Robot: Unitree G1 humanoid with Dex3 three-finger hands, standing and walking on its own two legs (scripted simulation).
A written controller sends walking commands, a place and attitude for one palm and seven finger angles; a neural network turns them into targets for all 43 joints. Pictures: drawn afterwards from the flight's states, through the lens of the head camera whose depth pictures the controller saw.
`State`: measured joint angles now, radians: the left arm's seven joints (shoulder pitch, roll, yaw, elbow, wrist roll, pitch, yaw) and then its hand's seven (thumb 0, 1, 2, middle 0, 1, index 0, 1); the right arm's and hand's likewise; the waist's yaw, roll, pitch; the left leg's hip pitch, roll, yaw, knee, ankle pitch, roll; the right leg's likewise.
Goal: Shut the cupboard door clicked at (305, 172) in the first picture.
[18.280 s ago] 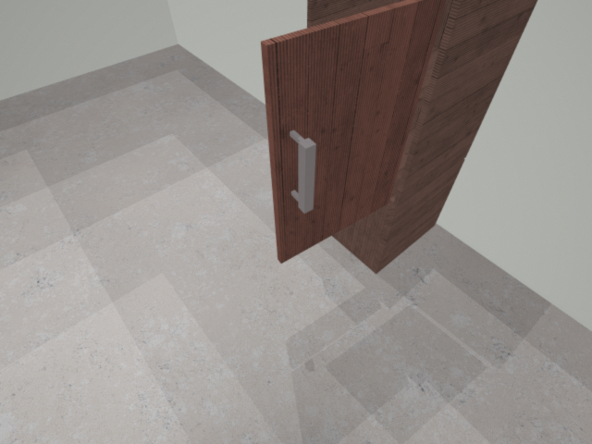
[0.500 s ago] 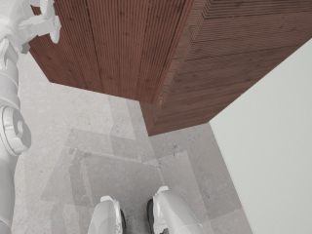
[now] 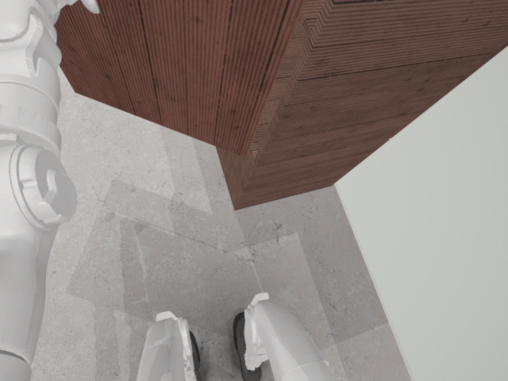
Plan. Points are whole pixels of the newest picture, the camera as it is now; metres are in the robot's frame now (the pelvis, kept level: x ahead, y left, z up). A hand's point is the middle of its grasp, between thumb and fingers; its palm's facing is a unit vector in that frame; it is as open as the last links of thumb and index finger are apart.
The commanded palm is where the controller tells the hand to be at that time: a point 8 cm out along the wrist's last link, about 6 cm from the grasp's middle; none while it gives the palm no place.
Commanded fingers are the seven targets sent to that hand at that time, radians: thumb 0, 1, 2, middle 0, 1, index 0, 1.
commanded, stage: pull the fist back off the door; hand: left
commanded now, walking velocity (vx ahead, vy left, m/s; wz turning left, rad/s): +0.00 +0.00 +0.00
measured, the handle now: out of the picture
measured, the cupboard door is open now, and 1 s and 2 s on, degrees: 55 54 54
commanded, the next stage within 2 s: draw the hand back to the body in 0.74 s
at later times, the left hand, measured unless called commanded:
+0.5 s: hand (106, 25) +0.56 +0.10 +0.11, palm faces +0.06 -1.00 -0.03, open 3.1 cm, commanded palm +0.52 +0.15 +0.11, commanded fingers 0.00 0.90 0.90 -1.30 -1.50 -1.30 -1.50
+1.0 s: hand (104, 47) +0.52 +0.10 +0.12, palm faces +0.05 -1.00 -0.04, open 3.1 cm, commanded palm +0.46 +0.16 +0.13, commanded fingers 0.00 0.90 0.90 -1.30 -1.50 -1.30 -1.50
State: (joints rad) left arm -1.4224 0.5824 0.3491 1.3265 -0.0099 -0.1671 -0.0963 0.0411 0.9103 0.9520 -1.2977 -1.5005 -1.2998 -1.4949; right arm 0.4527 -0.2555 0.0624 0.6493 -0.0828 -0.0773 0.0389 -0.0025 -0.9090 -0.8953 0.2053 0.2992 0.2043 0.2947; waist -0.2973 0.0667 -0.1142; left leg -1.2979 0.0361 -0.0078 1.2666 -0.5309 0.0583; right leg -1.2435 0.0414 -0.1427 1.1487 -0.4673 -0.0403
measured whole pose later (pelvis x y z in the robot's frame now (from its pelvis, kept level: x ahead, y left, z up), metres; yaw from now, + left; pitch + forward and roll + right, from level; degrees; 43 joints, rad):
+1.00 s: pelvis +0.01 -0.02 +0.04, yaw +1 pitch +22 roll +0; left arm -0.87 0.32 0.31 1.10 -0.05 -0.45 -0.03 0.02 0.90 0.90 -1.30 -1.50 -1.30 -1.49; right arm 0.36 -0.25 0.01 0.61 -0.02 0.04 0.05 0.00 -0.91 -0.90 0.20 0.30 0.20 0.29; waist -0.17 0.05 -0.13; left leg -0.94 0.02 0.05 1.05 -0.48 0.03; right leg -0.95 0.04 -0.08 1.02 -0.45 -0.07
